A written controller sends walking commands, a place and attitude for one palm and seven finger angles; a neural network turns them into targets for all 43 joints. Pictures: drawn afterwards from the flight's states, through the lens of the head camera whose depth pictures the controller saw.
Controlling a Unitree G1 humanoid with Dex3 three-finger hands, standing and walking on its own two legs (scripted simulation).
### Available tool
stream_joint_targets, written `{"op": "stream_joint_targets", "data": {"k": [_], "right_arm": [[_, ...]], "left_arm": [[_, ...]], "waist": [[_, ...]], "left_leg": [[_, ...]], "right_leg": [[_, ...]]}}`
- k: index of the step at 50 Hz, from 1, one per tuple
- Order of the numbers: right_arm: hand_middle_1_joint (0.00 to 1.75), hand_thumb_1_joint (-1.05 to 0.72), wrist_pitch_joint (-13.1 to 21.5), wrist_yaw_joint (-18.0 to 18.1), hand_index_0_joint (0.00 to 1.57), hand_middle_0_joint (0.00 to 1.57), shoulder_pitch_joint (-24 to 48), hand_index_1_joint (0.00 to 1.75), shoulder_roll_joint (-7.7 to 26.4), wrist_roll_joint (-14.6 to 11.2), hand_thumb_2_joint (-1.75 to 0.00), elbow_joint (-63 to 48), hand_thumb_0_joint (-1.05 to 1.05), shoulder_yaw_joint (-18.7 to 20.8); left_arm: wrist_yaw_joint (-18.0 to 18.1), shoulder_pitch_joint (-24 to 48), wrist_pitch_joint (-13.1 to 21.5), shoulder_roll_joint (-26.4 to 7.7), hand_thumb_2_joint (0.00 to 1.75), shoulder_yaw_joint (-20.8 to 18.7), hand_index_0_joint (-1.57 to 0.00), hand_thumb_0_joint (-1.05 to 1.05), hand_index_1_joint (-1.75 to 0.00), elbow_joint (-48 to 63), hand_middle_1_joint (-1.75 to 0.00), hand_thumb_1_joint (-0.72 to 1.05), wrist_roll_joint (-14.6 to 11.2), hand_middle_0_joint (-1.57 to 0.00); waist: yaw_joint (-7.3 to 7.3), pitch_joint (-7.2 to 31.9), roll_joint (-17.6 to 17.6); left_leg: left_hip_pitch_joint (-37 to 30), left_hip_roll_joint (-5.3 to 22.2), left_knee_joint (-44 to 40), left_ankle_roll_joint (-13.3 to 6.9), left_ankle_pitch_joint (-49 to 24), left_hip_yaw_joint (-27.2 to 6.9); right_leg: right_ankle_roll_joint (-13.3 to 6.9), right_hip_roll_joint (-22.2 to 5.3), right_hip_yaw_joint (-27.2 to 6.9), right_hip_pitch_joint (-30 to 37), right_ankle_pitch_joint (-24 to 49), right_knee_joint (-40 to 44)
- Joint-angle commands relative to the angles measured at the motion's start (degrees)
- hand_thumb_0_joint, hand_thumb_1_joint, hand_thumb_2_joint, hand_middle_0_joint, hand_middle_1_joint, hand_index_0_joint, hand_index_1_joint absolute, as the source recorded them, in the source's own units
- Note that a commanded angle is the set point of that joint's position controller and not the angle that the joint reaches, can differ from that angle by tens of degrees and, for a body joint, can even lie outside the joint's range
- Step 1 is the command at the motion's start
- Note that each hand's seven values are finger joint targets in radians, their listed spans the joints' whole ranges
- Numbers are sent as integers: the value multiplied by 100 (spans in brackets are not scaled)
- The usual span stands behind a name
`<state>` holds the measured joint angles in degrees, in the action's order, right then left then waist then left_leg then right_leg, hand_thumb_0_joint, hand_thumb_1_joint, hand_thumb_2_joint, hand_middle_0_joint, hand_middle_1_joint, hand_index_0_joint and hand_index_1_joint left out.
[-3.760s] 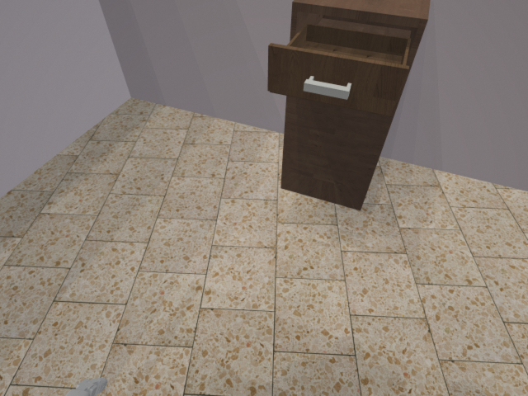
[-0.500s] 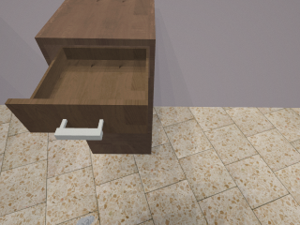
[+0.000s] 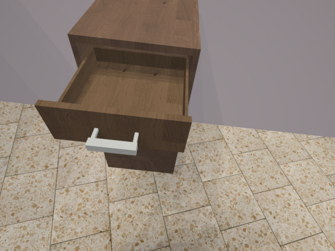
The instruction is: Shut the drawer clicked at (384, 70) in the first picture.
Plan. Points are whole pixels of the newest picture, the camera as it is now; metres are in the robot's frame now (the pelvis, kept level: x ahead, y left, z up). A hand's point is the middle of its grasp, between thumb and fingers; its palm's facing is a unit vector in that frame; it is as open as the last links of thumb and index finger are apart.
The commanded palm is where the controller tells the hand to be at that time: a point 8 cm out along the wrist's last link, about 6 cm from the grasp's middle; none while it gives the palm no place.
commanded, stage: come to a stop and stand still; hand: left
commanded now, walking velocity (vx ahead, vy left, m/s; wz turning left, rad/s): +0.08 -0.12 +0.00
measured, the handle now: (114, 140) +0.36 +0.18 +0.03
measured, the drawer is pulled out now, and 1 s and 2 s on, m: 0.29 0.29 0.29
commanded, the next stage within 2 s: look again from close up in 1.04 s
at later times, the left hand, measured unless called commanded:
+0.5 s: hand out of the picture -0.10 +0.10 -0.15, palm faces +0.13 -0.97 -0.19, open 7.4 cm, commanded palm none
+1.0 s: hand out of the picture -0.04 +0.18 -0.18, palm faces +0.08 -0.98 -0.20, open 7.4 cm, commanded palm none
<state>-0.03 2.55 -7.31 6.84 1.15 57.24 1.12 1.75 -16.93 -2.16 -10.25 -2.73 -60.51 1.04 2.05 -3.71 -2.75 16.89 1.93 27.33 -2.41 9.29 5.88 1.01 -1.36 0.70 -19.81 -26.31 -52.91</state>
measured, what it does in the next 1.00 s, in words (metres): steps on the spot: right foot, then left foot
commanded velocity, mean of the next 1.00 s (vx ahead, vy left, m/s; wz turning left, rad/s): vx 0.07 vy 0.05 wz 0.00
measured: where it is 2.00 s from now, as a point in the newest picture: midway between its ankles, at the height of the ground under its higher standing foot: outside the picture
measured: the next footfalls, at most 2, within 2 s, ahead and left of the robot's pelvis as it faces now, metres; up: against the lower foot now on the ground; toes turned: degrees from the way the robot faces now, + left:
right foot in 0.22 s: -0.02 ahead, -0.11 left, +0.00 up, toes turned -5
left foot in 0.70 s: +0.01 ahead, +0.12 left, +0.00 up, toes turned +7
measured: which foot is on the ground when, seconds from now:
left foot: down 0.00-0.22, up 0.24-0.68, down 0.70-1.00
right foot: up 0.00-0.20, down 0.22-1.00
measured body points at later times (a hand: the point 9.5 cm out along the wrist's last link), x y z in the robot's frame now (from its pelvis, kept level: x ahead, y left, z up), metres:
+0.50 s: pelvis -0.05 -0.05 +0.01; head -0.05 -0.08 +0.46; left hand -0.11 +0.15 -0.14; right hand -0.08 -0.29 -0.16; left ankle -0.05 +0.09 -0.68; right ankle -0.09 -0.15 -0.74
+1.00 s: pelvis -0.04 +0.01 +0.00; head -0.05 +0.01 +0.45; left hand -0.04 +0.23 -0.16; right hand +0.04 -0.21 -0.15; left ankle -0.03 +0.12 -0.74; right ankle -0.06 -0.11 -0.74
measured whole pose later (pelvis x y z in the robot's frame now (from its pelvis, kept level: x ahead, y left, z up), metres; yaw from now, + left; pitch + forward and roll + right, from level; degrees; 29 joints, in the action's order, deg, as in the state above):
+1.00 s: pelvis -0.04 +0.01 +0.00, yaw +0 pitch -2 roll +1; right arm 0.2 2.4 -8.8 8.7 0.4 62.3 1.3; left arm 1.9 -16.2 0.4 -8.3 -0.8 -64.3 1.0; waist 1.7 -1.1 -0.4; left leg 10.2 1.0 26.6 -0.8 14.0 7.1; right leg 0.8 -3.7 4.3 -8.9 -17.4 -29.0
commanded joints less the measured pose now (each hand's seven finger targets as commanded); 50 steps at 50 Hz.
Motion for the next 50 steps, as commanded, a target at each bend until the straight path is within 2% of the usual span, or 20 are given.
{"op": "stream_joint_targets", "data": {"k": [1,6,9,10,11,12,13,16,18,26,30,33,35,36,37,40,42,45,48,50], "right_arm": [[30,-90,14,37,20,20,-548,30,1055,8,-90,-90,0,259],[30,-90,-46,-41,20,20,-680,30,1182,61,-90,69,0,363],[30,-90,-112,-93,20,20,-550,30,1152,56,-90,108,0,401],[30,-90,-148,-114,20,20,-491,30,948,17,-90,107,0,374],[30,-90,-195,-137,20,20,-443,30,563,-53,-90,20,0,295],[30,-90,-218,-193,20,20,-223,30,509,-18,-90,-130,0,280],[30,-90,-230,-229,20,20,-234,30,699,39,-90,-173,0,328],[30,-90,-157,-309,20,20,-808,30,665,55,-90,224,0,328],[30,-90,-106,-338,20,20,-992,30,652,50,-90,274,0,316],[30,-90,-112,-264,20,20,-634,30,656,34,-90,69,0,245],[30,-90,-69,-229,20,20,-539,30,466,-55,-90,64,0,168],[30,-90,33,-177,20,20,-1009,30,401,-83,-90,314,0,119],[30,-90,167,-99,20,20,-1402,30,898,-43,-90,450,0,194],[30,-90,140,-66,20,20,-1405,30,1131,-37,-90,448,0,220],[30,-90,89,-73,20,20,-1337,30,1228,-25,-90,402,0,247],[30,-90,114,33,20,20,-1042,30,883,-17,-90,477,0,115],[30,-90,116,47,20,20,-769,30,833,-37,-90,436,0,89],[30,-90,75,22,20,20,-447,30,784,-60,-90,345,0,89],[30,-90,47,-51,20,20,-501,30,601,-90,-90,375,0,68],[30,-90,9,-67,20,20,-610,30,580,-58,-90,451,0,67]], "left_arm": [[-20,-450,5,-255,90,-100,-20,0,-30,181,-30,90,28,-20],[-58,-520,5,-95,90,-24,-20,0,-30,102,-30,90,9,-20],[-70,-1273,57,-54,90,-27,-20,0,-30,-197,-30,90,-3,-20],[-48,-1552,79,-226,90,-52,-20,0,-30,-278,-30,90,36,-20],[-20,-1555,120,-610,90,-102,-20,0,-30,-259,-30,90,92,-20],[12,-1013,122,-949,90,-137,-20,0,-30,-28,-30,90,68,-20],[28,-507,136,-950,90,-126,-20,0,-30,189,-30,90,68,-20],[5,-348,370,-553,90,-31,-20,0,-30,145,-30,90,-23,-20],[5,-640,437,-484,90,-21,-20,0,-30,77,-30,90,-7,-20],[88,-1314,446,-447,90,-82,-20,0,-30,-152,-30,90,41,-20],[92,-1117,398,-480,90,-71,-20,0,-30,-204,-30,90,87,-20],[83,-778,343,-428,90,-47,-20,0,-30,-240,-30,90,37,-20],[85,-1042,307,-80,90,24,-20,0,-30,-277,-30,90,-8,-20],[110,-1086,277,79,90,55,-20,0,-30,-274,-30,90,-22,-20],[130,-1099,241,109,90,57,-20,0,-30,-249,-30,90,22,-20],[103,-744,158,66,90,88,-20,0,-30,-290,-30,90,-8,-20],[75,-816,150,31,90,96,-20,0,-30,-334,-30,90,-29,-20],[54,-951,201,-29,90,96,-20,0,-30,-442,-30,90,-2,-20],[28,-544,267,-277,90,140,-20,0,-30,-367,-30,90,9,-20],[31,-337,289,-257,90,155,-20,0,-30,-336,-30,90,5,-20]], "waist": [[-279,714,1016],[-373,589,1320],[-34,419,1136],[74,205,650],[63,-3,-547],[49,-558,-1249],[-106,-637,-623],[-272,-903,-384],[-183,-843,-343],[130,-165,-589],[78,-62,-875],[-183,28,-795],[-207,554,520],[-169,614,1058],[-155,475,1011],[-177,67,1466],[-76,99,1202],[66,192,715],[-115,-90,84],[-188,-294,-401]], "left_leg": [[-858,1517,-1324,-662,-417,-1425],[-630,1406,-1710,-490,1302,-1630],[227,921,-1690,-38,2212,-1130],[723,539,-1204,206,2395,-770],[1174,-24,118,463,2127,-233],[1402,-40,1104,495,1808,-135],[1108,37,1819,428,1579,-428],[1347,139,2471,402,511,-439],[1566,143,2567,439,310,-374],[1811,252,2260,547,867,-393],[764,110,1130,475,1167,-200],[-805,-69,-358,404,-57,-35],[-1727,843,-318,113,-2141,-797],[-1574,1380,-402,-217,-2699,-1178],[-1219,1575,-520,-391,-2512,-1202],[-1074,1345,-836,-536,-3258,-1139],[-1008,1249,-750,-576,-3199,-923],[-611,848,-572,-266,-1610,-692],[-577,464,-747,108,-127,-542],[-698,446,-731,154,-183,-488]], "right_leg": [[46,-104,-114,-273,-21,-108],[-54,-35,194,312,-218,1304],[-166,174,577,1533,570,2918],[-226,-67,267,1826,433,3607],[-572,-1079,-1216,1468,-1163,4469],[-924,-1978,-2126,438,-2228,5261],[-1027,-2154,-2086,-245,-1979,5316],[-656,-1412,-995,288,-19,4805],[-594,-1375,-713,796,722,4583],[-977,-1758,-860,2101,2846,3880],[-969,-1637,-617,1596,3618,3576],[-546,-1093,-188,782,3183,3023],[-189,-545,149,324,1833,2285],[-42,-388,357,336,616,2166],[-16,-323,386,425,-3,1824],[-13,-392,223,150,-209,1167],[-26,-458,200,331,35,1371],[-17,-419,132,953,1398,2816],[-150,-699,-235,724,1776,3325],[-186,-691,-201,516,1746,3435]]}}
